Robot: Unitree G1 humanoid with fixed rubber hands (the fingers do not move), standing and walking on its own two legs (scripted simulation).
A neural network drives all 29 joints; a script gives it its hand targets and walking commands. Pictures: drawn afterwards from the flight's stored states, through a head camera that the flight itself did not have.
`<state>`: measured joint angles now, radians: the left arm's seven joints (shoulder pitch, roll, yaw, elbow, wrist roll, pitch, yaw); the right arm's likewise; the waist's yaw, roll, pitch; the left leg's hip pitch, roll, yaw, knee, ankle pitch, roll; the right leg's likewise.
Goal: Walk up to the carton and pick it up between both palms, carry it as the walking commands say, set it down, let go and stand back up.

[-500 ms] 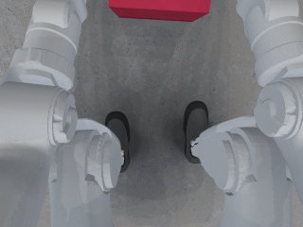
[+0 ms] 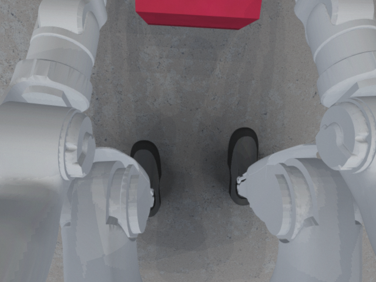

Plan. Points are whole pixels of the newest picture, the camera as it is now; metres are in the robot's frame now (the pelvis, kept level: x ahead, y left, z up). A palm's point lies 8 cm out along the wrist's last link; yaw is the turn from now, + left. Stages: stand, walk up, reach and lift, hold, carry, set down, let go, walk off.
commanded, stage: reach and lift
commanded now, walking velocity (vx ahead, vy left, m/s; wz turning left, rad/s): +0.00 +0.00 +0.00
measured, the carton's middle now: out of the picture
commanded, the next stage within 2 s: none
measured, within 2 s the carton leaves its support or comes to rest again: leaves its support in 0.12 s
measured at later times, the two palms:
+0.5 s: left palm out of the picture +0.56 +0.14 -0.16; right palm out of the picture +0.57 -0.15 -0.14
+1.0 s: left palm out of the picture +0.56 +0.14 -0.11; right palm out of the picture +0.57 -0.14 -0.09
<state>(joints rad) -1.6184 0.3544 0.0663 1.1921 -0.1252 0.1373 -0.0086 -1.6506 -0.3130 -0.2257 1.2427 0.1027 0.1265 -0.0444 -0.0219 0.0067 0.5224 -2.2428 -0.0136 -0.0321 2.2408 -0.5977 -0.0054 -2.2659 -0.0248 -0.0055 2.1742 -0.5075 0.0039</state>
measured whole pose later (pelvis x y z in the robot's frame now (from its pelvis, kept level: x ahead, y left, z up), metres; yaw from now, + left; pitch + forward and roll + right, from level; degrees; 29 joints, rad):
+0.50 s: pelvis -0.01 +0.00 +0.00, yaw +1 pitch +31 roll -2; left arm -1.60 0.35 0.05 1.02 -0.13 0.29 0.05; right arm -1.62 -0.30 -0.22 1.05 0.10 0.24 -0.11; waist -0.02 0.01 0.52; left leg -2.21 -0.03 -0.04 2.24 -0.57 -0.01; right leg -2.22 -0.02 -0.01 2.17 -0.49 0.00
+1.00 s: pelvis -0.02 +0.00 +0.01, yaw +1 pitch +27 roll -4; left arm -1.60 0.32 0.05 0.96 -0.11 0.38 0.08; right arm -1.56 -0.24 -0.37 0.90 0.09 0.30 -0.15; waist -0.02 0.01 0.52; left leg -2.13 -0.05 -0.07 2.21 -0.56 -0.01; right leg -2.12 0.00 -0.01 2.13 -0.50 0.02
